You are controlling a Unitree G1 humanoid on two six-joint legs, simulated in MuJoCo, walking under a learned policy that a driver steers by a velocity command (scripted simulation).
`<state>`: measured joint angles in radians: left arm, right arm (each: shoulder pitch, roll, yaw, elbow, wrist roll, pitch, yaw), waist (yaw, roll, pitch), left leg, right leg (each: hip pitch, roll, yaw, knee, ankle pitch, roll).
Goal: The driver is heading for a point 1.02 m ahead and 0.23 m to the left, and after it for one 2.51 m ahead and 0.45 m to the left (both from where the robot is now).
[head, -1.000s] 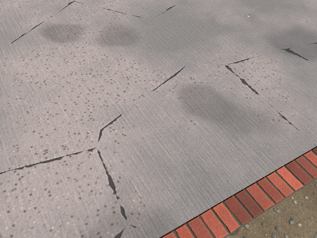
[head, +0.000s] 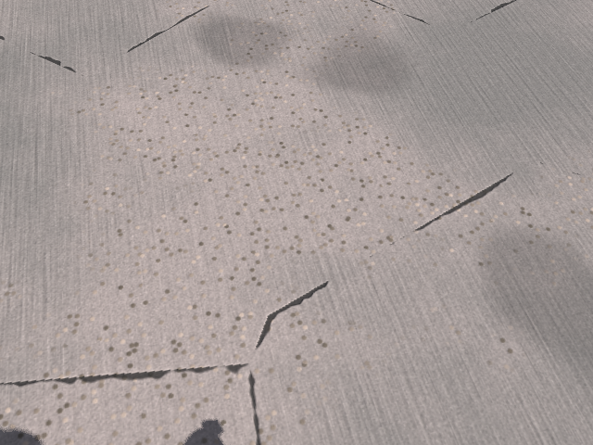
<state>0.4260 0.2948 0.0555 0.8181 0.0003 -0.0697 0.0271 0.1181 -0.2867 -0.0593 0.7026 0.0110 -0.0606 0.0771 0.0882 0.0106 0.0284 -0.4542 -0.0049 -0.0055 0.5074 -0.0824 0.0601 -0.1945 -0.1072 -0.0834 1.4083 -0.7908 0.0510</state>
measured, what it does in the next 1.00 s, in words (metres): walks ahead, turning left: right foot, then left foot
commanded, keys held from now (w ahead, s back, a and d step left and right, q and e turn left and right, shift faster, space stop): w+q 0.42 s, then q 0.38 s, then w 0.20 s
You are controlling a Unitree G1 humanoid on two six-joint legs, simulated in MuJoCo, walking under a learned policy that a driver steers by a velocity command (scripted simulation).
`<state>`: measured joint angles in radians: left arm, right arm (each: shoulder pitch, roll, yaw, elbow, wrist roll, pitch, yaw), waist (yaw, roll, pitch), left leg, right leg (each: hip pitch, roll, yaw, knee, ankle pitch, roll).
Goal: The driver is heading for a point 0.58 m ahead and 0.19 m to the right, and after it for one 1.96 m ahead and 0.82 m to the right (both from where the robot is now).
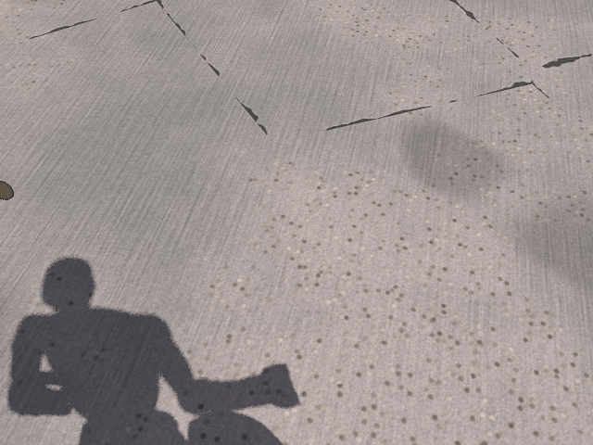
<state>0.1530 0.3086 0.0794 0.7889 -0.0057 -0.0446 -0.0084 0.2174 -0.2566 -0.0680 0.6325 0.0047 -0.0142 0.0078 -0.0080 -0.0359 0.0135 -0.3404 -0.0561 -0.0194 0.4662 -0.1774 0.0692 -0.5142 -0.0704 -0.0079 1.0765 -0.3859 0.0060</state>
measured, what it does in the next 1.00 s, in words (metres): walks ahead: right foot, then left foot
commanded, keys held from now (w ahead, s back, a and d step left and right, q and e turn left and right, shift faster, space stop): w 0.68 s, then w+e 0.32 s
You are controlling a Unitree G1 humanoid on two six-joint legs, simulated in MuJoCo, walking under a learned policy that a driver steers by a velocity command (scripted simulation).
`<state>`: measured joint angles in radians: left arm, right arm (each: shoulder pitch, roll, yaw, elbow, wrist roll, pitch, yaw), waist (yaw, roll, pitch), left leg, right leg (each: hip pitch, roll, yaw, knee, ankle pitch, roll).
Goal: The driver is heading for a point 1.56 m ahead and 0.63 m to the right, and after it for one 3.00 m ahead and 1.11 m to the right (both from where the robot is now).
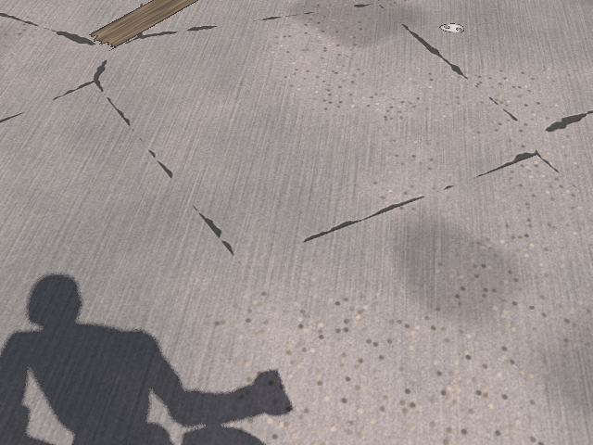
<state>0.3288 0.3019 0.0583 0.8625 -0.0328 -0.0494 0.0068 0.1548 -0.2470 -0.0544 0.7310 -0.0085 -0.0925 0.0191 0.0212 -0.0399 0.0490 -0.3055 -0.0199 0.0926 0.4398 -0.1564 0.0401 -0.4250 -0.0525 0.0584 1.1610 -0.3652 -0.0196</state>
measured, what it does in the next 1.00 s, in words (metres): walks ahead, turning right: right foot, then left foot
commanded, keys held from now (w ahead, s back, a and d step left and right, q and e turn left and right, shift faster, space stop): w+e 0.94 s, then w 0.06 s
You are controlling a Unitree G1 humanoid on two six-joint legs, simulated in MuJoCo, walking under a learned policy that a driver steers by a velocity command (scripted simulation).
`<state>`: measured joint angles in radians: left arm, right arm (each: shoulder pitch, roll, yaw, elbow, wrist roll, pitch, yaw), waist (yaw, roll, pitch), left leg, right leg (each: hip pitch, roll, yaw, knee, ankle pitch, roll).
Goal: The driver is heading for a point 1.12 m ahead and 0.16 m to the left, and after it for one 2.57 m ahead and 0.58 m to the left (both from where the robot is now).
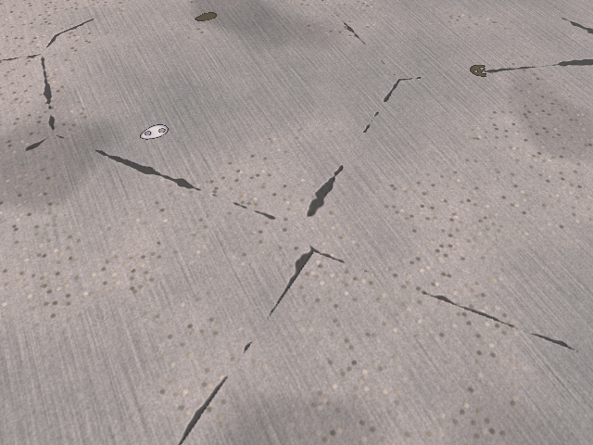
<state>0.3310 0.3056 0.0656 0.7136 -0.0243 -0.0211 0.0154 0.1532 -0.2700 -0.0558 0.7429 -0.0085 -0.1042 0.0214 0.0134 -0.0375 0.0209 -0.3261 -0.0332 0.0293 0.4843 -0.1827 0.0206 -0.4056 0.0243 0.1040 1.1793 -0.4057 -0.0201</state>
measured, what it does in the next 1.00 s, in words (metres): walks ahead: right foot, then left foot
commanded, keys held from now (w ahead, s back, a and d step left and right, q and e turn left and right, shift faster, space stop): w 0.80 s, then no key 0.02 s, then q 0.18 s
